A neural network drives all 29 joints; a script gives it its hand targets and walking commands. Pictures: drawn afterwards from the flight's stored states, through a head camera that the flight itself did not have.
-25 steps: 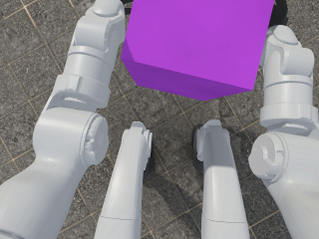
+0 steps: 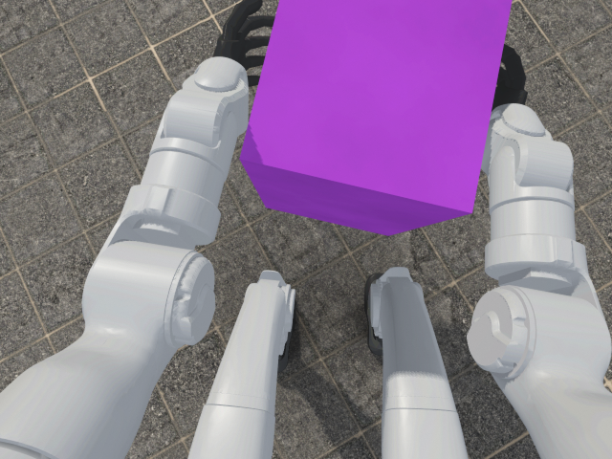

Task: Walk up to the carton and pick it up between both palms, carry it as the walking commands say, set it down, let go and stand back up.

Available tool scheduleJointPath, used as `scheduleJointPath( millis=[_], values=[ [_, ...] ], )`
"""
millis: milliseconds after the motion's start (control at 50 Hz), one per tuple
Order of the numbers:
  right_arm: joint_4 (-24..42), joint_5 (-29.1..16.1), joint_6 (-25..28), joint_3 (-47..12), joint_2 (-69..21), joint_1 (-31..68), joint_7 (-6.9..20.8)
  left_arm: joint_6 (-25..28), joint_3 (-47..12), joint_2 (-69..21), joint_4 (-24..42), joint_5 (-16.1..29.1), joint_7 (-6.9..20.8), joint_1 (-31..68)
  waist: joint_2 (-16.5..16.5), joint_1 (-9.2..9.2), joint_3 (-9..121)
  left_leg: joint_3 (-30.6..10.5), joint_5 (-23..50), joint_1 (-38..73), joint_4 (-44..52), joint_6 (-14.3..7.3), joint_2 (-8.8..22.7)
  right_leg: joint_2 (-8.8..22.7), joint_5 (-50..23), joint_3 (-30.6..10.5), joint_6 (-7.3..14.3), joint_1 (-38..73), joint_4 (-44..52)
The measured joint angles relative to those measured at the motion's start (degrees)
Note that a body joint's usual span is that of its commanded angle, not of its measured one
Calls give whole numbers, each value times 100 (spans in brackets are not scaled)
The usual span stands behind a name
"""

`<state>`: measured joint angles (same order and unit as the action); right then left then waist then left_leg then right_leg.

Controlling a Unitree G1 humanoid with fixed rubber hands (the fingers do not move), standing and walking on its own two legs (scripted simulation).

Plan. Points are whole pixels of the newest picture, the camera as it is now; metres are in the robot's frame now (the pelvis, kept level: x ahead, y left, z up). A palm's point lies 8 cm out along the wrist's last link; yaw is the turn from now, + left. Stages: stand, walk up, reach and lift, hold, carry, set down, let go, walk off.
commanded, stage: reach and lift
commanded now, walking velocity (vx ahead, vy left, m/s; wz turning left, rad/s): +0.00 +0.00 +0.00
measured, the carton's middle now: (360, 107) +0.52 -0.05 -0.10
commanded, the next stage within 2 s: none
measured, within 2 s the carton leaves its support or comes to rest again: neither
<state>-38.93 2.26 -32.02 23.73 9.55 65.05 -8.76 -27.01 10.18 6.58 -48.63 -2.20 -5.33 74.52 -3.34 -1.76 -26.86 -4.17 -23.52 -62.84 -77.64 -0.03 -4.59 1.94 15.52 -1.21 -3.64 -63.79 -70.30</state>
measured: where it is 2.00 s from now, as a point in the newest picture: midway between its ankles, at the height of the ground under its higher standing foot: (328, 337)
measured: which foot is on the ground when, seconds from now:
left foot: down 0.00-1.00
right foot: down 0.00-1.00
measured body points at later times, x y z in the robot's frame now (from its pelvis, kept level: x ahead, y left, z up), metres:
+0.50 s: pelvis +0.10 +0.00 +0.09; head +0.21 -0.01 +0.52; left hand +0.52 +0.09 +0.08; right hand +0.47 -0.21 +0.06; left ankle +0.14 +0.10 -0.60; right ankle +0.18 -0.16 -0.60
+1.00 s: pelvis +0.12 +0.00 +0.13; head +0.14 -0.01 +0.58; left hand +0.49 +0.09 +0.15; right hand +0.45 -0.21 +0.13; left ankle +0.14 +0.10 -0.60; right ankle +0.18 -0.16 -0.60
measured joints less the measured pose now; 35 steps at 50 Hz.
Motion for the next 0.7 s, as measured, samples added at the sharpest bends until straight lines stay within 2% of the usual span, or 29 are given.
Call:
scheduleJointPath(
  millis=[140, 260, 340, 440, 580, 700],
  values=[
    [-3, 363, 32, 197, -325, -715, 145, 73, 246, -349, -4, -273, 58, -795, -4, 0, 1143, -11, 73, 1, 487, -8, 15, 0, -63, 0, 0, 2, 480],
    [-9, 939, 175, 728, -851, -1658, 459, 158, 840, -851, -3, -961, 342, -1802, -25, 0, 2691, -16, 106, 65, 1138, -22, 48, -4, -92, 0, 3, 59, 1118],
    [-10, 1165, 224, 774, -945, -1970, 603, 169, 932, -993, -2, -1230, 423, -2078, -26, 1, 2976, -23, 148, 431, 1567, -24, 70, -11, -129, 0, 18, 424, 1542],
    [152, 1186, 276, 744, -1055, -2400, 661, 229, 932, -1164, 179, -1264, 439, -2545, -26, 1, 3077, -24, 208, 968, 2092, -67, 95, -12, -178, 0, 18, 949, 2045],
    [740, 1186, 349, 302, -1216, -3357, 746, 249, 842, -1472, 908, -1264, 558, -3543, -18, 0, 3173, -28, 342, 1708, 2841, -80, 132, -12, -295, 0, 18, 1671, 2758],
    [1055, 1186, 219, 71, -1255, -3745, 775, 164, 656, -1552, 1270, -1265, 599, -4018, -11, 1, 3178, -31, 430, 2245, 3250, -85, 151, -12, -374, 0, 18, 2197, 3145]
  ],
)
